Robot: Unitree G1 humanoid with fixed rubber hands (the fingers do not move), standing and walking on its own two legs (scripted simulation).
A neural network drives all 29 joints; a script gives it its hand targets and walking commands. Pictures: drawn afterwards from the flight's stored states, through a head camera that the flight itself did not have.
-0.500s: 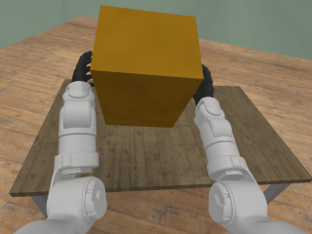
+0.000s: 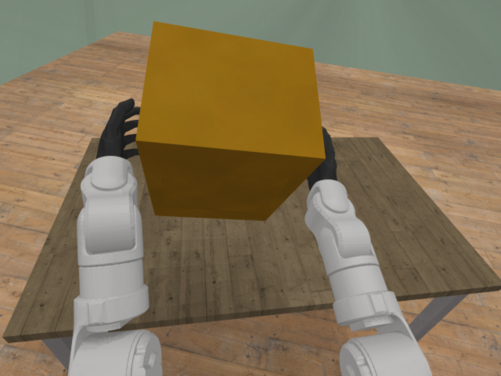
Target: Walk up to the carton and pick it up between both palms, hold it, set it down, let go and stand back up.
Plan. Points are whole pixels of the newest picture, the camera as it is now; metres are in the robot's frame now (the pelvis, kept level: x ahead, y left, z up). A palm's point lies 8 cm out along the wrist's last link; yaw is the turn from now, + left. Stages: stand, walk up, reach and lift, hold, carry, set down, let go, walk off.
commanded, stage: hold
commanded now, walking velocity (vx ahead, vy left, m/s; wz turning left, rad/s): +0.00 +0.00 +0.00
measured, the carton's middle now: (222, 144) +0.40 +0.01 +0.21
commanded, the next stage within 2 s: none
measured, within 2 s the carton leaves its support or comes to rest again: neither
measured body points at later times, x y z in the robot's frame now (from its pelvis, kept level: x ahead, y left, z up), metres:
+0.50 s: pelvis -0.03 +0.00 +0.00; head -0.09 +0.03 +0.44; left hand +0.35 +0.18 +0.22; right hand +0.35 -0.13 +0.21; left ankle +0.01 +0.12 -0.75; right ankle +0.01 -0.10 -0.75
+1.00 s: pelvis -0.02 +0.00 +0.00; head -0.07 +0.02 +0.45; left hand +0.36 +0.17 +0.20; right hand +0.35 -0.14 +0.19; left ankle +0.01 +0.12 -0.75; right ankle +0.01 -0.10 -0.75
